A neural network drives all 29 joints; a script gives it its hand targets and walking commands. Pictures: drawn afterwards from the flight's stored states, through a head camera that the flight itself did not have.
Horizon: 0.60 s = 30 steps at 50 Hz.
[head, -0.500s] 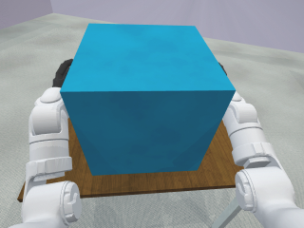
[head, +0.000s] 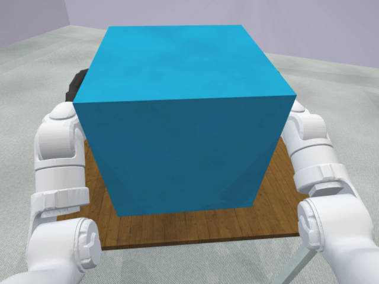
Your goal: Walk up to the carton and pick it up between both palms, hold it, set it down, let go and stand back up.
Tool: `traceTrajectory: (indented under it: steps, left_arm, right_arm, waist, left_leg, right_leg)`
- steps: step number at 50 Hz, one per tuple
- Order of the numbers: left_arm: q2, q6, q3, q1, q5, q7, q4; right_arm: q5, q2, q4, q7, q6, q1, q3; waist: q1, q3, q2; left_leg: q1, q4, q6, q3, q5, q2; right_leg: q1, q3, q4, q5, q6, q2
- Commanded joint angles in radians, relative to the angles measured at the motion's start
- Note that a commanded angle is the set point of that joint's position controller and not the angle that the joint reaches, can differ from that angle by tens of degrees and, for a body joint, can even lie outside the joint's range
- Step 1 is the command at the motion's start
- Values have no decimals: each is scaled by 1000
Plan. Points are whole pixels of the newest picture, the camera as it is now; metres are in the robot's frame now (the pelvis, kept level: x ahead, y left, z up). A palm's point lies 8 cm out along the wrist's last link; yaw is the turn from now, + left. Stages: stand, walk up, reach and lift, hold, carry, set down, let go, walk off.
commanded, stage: reach and lift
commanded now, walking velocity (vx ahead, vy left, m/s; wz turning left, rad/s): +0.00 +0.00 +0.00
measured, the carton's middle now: (181, 117) +0.41 +0.00 +0.20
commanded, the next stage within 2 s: hold in 0.34 s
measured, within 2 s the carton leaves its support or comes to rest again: neither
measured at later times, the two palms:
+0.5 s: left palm (70, 98) +0.37 +0.20 +0.27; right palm (277, 90) +0.38 -0.19 +0.28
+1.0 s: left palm (74, 96) +0.36 +0.19 +0.27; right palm (284, 89) +0.37 -0.20 +0.29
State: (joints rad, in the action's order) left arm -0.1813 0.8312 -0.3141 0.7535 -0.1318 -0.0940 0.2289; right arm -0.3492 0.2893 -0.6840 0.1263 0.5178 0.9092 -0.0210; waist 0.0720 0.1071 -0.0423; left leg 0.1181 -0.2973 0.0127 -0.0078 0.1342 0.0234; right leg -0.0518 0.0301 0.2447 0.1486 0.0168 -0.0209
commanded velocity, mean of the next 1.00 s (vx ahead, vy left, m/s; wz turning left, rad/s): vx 0.00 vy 0.00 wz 0.00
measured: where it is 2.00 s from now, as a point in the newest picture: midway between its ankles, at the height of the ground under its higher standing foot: outside the picture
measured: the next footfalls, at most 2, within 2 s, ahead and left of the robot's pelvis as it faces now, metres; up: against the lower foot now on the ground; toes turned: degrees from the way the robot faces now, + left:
none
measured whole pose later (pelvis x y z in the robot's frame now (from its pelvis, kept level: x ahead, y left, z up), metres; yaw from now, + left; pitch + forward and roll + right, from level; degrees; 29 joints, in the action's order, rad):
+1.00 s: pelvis -0.01 +0.00 +0.00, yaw +0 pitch -1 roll -1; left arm -0.20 0.88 -0.32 0.85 -0.12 -0.08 0.34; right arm -0.36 0.33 -0.80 0.12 0.60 1.03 0.01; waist 0.05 0.19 -0.02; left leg 0.16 -0.30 0.01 -0.01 0.12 0.03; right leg -0.10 0.02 0.25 0.14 0.02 -0.03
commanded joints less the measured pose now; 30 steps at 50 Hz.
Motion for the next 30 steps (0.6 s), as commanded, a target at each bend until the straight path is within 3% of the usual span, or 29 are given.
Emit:
traceTrajectory:
  steps: [1,2,3,5,7,8,9,10,11,12,13,14,15,17,18,19,20,21,22,23,24,25,26,27,28,30]
  left_arm:
    - [468,-55,368,672,144,-109,-178]
    - [464,-51,365,638,154,-103,-146]
    - [451,-51,376,634,154,-99,-198]
    - [442,-47,350,639,160,-96,-166]
    - [450,-40,351,633,154,-95,-140]
    - [431,-38,352,664,148,-91,-184]
    - [423,-28,337,653,140,-96,-105]
    - [405,-26,324,679,137,-100,-105]
    - [422,-23,315,697,136,-100,-93]
    - [435,-27,336,703,160,-102,-98]
    - [434,-28,334,717,156,-97,-122]
    - [410,-17,306,671,153,-101,-19]
    - [407,-13,278,671,136,-108,-6]
    - [437,-13,307,694,148,-120,-40]
    - [434,-7,311,676,152,-123,-81]
    - [421,-4,281,689,147,-128,-42]
    - [415,-7,299,682,154,-132,-82]
    - [420,-1,295,650,155,-140,-30]
    - [406,-5,316,675,160,-143,-124]
    - [407,5,288,670,144,-148,-41]
    - [396,2,291,683,133,-156,-66]
    - [402,-4,305,698,152,-156,-88]
    - [424,-2,318,707,165,-157,-95]
    - [428,-9,338,713,164,-149,-174]
    - [432,-3,355,678,186,-134,-173]
    - [400,12,288,653,146,-132,-100]
  right_arm:
    - [-149,-506,326,-157,-1,704,248]
    - [-165,-494,373,-156,-8,724,265]
    - [-170,-503,361,-151,-3,684,269]
    - [-167,-500,373,-150,5,709,273]
    - [-165,-494,316,-156,22,692,253]
    - [-167,-485,322,-157,21,683,254]
    - [-152,-490,279,-160,33,681,229]
    - [-156,-492,274,-165,35,726,242]
    - [-150,-504,247,-165,39,731,234]
    - [-154,-524,282,-165,37,760,233]
    - [-168,-520,279,-167,37,781,257]
    - [-180,-504,253,-166,48,753,241]
    - [-165,-490,190,-161,56,753,224]
    - [-152,-507,211,-158,52,754,223]
    - [-161,-511,269,-154,51,761,231]
    - [-156,-504,261,-152,56,791,224]
    - [-173,-501,280,-143,56,756,229]
    - [-169,-493,245,-136,64,742,219]
    - [-174,-490,254,-133,64,727,230]
    - [-156,-490,200,-132,80,713,214]
    - [-151,-482,221,-132,74,729,210]
    - [-160,-487,275,-132,65,732,220]
    - [-157,-506,298,-129,68,757,218]
    - [-178,-506,339,-131,59,762,239]
    - [-214,-480,373,-129,56,759,255]
    - [-193,-459,317,-122,79,735,233]
  waist:
    - [2,331,68]
    - [-7,364,78]
    - [6,395,95]
    - [-8,388,48]
    - [-4,312,56]
    - [-7,319,65]
    - [-1,267,48]
    - [-26,262,50]
    - [-24,256,40]
    - [-18,294,63]
    - [-31,336,61]
    - [-22,289,35]
    - [-40,228,65]
    - [-22,289,89]
    - [-24,334,45]
    - [-19,311,42]
    - [-10,330,20]
    - [6,293,34]
    - [2,315,85]
    - [9,225,58]
    - [4,250,74]
    - [15,311,48]
    - [5,336,46]
    - [17,391,90]
    - [17,400,112]
    - [6,266,69]
  left_leg:
    - [-112,2,23,0,-230,-46]
    - [-138,-13,13,5,-251,-46]
    - [-142,-28,25,-1,-287,-53]
    - [-122,-13,12,3,-264,-56]
    - [-88,8,15,12,-211,-50]
    - [-76,7,8,3,-179,-53]
    - [-59,31,6,1,-120,-55]
    - [-54,33,-5,2,-109,-47]
    - [-39,35,-7,-6,-78,-46]
    - [-42,25,-2,-3,-111,-51]
    - [-46,15,-7,-1,-115,-48]
    - [-30,25,-8,-8,-96,-55]
    - [-18,33,-15,-7,-72,-50]
    - [-48,25,2,-3,-107,-47]
    - [-57,2,0,-5,-168,-53]
    - [-33,11,-3,3,-153,-55]
    - [-76,4,3,-10,-196,-58]
    - [-63,6,5,-8,-209,-57]
    - [-75,-13,10,-2,-233,-60]
    - [-31,7,4,7,-173,-58]
    - [-48,11,9,4,-159,-58]
    - [-68,12,9,-1,-187,-60]
    - [-65,-2,11,1,-208,-56]
    - [-97,-14,23,1,-272,-60]
    - [-114,-33,40,4,-349,-53]
    - [-72,-13,26,-2,-258,-59]
  right_leg:
    - [57,-20,-2,-191,-25,-51]
    - [64,-28,-4,-236,-25,-40]
    - [70,-30,5,-289,-29,-40]
    - [90,-35,-2,-278,-29,-52]
    - [74,-34,-2,-218,-31,-46]
    - [74,-39,-4,-210,-37,-38]
    - [33,-41,-23,-149,-36,-33]
    - [35,-40,-20,-125,-34,-31]
    - [22,-41,-20,-104,-35,-33]
    - [46,-37,-12,-122,-26,-36]
    - [61,-39,-5,-146,-30,-32]
    - [52,-47,-9,-140,-30,-33]
    - [28,-46,-28,-106,-33,-26]
    - [35,-47,-13,-133,-24,-34]
    - [75,-46,-4,-213,-32,-36]
    - [76,-46,-8,-220,-36,-32]
    - [96,-43,4,-262,-44,-44]
    - [95,-41,-5,-273,-43,-43]
    - [100,-51,6,-310,-36,-30]
    - [70,-48,-11,-241,-36,-33]
    - [56,-48,-17,-213,-36,-25]
    - [82,-49,-11,-234,-31,-35]
    - [86,-42,-3,-263,-32,-40]
    - [114,-43,10,-326,-31,-37]
    - [121,-45,15,-355,-34,-49]
    - [105,-43,-3,-297,-45,-44]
